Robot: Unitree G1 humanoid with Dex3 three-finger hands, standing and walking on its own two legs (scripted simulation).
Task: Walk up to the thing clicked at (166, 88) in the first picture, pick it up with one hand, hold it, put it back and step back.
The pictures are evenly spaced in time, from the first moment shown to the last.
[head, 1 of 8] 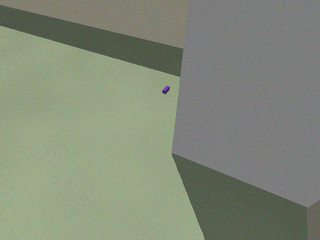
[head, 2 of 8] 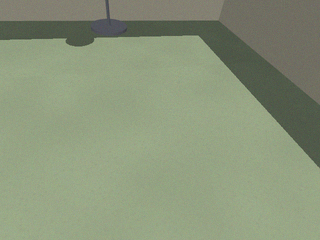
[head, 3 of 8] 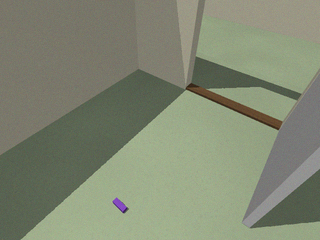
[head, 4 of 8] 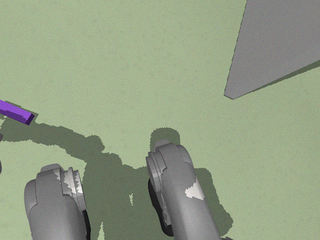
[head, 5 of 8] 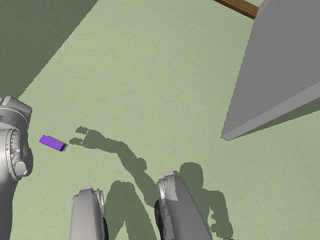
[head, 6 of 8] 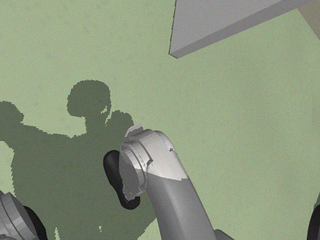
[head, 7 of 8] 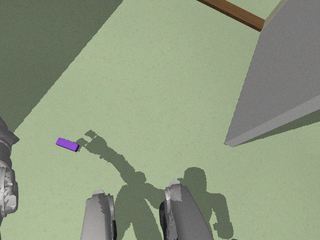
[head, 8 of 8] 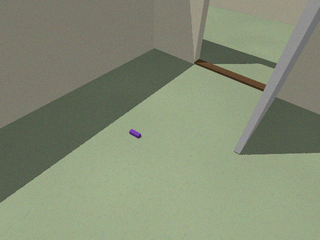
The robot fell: no
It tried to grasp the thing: yes
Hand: left
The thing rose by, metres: 0.00
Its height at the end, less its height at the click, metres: +0.00
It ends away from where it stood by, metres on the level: 0.06
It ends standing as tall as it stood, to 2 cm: yes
